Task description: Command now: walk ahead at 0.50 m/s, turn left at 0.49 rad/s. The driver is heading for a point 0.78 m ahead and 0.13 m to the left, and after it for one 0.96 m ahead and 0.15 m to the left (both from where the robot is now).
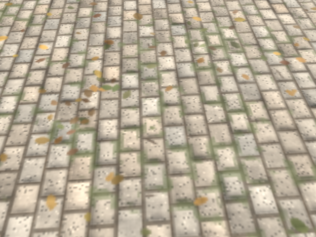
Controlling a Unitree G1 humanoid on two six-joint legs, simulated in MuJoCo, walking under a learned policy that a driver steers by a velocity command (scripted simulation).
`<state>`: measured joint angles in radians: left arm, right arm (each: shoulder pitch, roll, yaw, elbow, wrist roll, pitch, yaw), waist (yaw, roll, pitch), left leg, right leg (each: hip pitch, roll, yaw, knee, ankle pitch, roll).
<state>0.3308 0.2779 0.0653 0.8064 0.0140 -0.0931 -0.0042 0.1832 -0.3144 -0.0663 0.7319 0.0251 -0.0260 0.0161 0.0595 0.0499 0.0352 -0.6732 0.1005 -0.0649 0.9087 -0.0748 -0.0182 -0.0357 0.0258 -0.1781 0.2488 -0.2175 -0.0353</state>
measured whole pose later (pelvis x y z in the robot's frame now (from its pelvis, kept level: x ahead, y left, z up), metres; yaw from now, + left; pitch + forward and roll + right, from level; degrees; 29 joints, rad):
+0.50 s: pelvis +0.27 +0.08 +0.00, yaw +18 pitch +1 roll -1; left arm 0.08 0.31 0.05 0.69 0.02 -0.09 0.00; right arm 0.32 -0.28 -0.06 0.71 0.01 -0.05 0.00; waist -0.05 -0.03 0.05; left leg -0.16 -0.11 -0.10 0.34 -0.19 0.10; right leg -0.66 -0.10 0.09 0.82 -0.11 0.06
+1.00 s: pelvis +0.56 +0.10 +0.00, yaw +13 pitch +1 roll +0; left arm 0.36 0.27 0.05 0.77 -0.01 -0.05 -0.01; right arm 0.12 -0.29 -0.04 0.67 -0.02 -0.09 0.00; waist 0.06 0.03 0.05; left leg -0.61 0.05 -0.10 0.77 -0.17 -0.05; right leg -0.17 0.10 0.11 0.33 -0.17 -0.08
